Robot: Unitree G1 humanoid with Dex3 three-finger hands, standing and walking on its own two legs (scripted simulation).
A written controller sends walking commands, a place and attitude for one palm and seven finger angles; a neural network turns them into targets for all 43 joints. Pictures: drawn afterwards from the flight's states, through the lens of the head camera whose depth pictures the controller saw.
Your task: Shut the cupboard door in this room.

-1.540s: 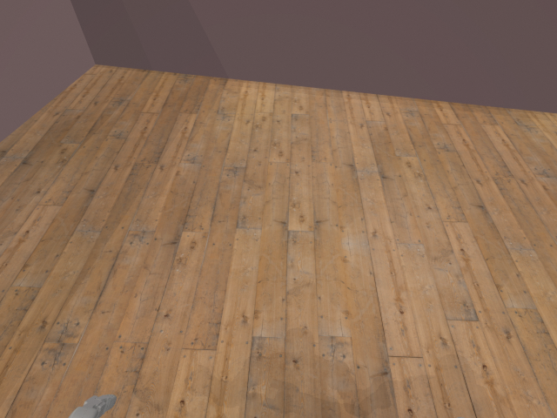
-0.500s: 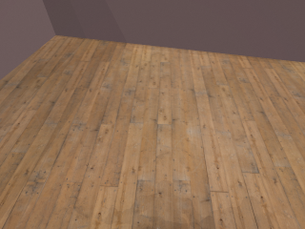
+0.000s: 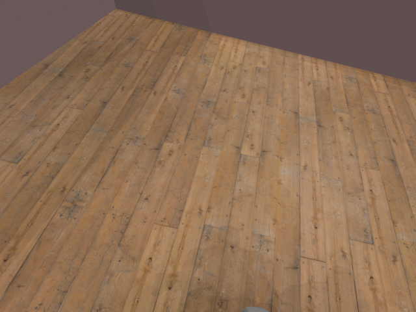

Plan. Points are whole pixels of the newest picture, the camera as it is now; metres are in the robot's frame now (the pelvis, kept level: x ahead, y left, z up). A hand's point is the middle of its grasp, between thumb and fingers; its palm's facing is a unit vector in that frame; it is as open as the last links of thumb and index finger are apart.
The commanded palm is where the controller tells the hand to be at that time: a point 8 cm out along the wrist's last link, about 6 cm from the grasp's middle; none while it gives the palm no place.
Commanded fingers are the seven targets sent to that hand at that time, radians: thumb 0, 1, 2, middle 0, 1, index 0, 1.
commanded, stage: turn or walk to find it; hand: left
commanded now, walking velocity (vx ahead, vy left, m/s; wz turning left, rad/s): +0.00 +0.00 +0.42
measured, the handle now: out of the picture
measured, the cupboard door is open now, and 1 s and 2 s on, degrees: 88 88 88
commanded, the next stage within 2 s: none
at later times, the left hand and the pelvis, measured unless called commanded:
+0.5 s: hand out of the picture -0.02 +0.14 -0.15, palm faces +0.26 -0.93 -0.28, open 7.4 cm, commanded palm none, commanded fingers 0.00 0.90 0.90 -0.20 -0.30 -0.20 -0.30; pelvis -0.03 -0.06 +0.00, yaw +14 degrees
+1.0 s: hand out of the picture -0.09 +0.20 -0.17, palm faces +0.45 -0.86 -0.25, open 7.4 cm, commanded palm none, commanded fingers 0.00 0.90 0.90 -0.20 -0.30 -0.20 -0.30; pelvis -0.06 -0.02 +0.00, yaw +25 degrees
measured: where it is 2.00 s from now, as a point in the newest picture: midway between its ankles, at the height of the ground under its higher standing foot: outside the picture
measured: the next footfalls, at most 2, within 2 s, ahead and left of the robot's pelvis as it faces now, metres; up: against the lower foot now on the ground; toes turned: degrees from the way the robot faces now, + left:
right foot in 0.24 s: +0.01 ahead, -0.15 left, +0.00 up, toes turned +6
left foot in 0.70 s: -0.06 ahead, +0.08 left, +0.00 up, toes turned +24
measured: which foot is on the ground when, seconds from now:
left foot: down 0.00-0.22, up 0.24-0.68, down 0.70-1.00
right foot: up 0.00-0.22, down 0.24-0.70, up 0.72-1.00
